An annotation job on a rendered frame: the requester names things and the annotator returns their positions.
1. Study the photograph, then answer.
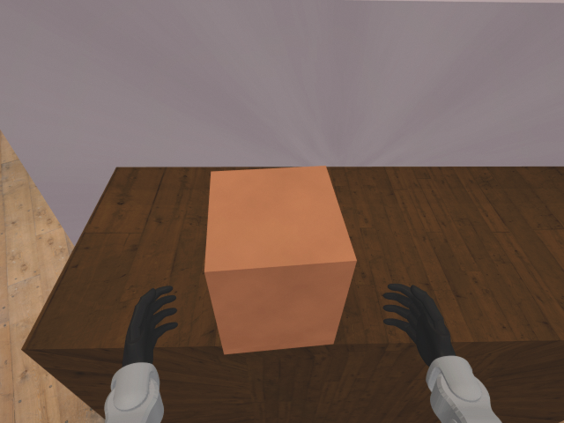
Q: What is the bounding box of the pedestal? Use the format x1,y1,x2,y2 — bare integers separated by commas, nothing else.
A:
21,167,564,423

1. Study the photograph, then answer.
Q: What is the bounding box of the left robot hand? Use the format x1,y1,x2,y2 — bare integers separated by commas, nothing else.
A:
122,286,178,367

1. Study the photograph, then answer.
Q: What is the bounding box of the left robot forearm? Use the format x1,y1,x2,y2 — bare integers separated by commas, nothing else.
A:
104,362,164,423

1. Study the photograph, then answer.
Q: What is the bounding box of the carton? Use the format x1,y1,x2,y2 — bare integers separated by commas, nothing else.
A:
204,166,357,354

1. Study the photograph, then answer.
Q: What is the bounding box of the right robot forearm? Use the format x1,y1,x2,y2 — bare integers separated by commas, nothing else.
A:
426,356,502,423

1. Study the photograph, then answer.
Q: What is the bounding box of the right robot hand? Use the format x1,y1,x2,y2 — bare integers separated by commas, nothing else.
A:
383,284,456,367

